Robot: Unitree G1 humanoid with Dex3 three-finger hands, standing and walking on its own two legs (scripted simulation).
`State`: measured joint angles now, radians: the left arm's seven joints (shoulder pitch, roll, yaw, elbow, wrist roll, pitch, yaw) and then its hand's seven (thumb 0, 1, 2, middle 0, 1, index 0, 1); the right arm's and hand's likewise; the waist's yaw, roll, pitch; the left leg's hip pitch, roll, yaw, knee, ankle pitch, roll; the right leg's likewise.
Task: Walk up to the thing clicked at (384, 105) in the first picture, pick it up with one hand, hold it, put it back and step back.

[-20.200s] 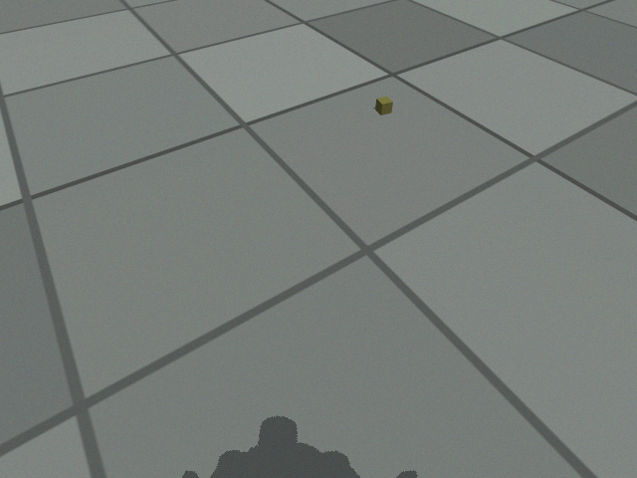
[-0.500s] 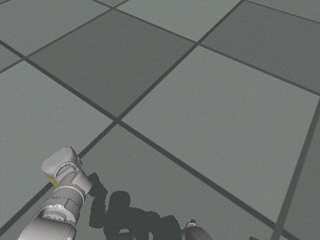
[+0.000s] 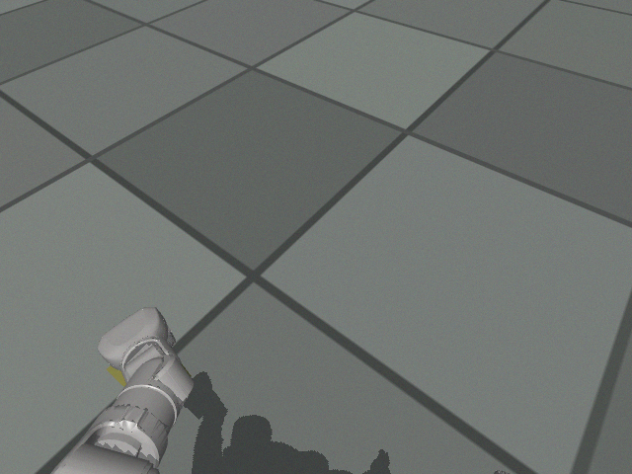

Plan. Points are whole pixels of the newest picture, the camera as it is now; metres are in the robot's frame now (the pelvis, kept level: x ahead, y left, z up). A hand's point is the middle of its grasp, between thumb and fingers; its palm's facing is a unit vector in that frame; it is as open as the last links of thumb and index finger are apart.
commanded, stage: hold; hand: left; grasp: from above
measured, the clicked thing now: (150, 373) +0.32 +0.26 -0.12
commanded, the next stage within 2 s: crouch in 1.76 s
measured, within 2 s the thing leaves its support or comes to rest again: neither
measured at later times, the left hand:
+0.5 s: hand (150, 353) +0.31 +0.23 -0.04, palm faces -0.30 -0.31 -0.90, open 8.8 cm
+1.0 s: hand (141, 360) +0.30 +0.23 -0.02, palm faces -0.30 -0.31 -0.90, open 8.7 cm
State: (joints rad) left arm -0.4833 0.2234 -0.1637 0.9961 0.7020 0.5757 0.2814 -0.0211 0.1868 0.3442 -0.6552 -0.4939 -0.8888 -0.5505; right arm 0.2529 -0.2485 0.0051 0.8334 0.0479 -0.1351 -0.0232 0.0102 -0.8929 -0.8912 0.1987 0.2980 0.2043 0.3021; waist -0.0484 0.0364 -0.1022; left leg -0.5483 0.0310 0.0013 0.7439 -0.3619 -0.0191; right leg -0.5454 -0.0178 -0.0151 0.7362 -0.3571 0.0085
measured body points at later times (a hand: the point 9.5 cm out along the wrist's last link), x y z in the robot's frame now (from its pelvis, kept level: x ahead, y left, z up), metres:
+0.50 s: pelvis +0.01 +0.00 +0.02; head +0.02 -0.02 +0.46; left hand +0.33 +0.24 +0.01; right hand +0.13 -0.25 -0.11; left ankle +0.00 +0.13 -0.71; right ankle +0.00 -0.13 -0.71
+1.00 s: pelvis +0.00 +0.00 +0.02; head +0.01 -0.02 +0.47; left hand +0.31 +0.24 +0.03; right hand +0.14 -0.23 -0.10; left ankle +0.00 +0.13 -0.71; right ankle +0.00 -0.13 -0.71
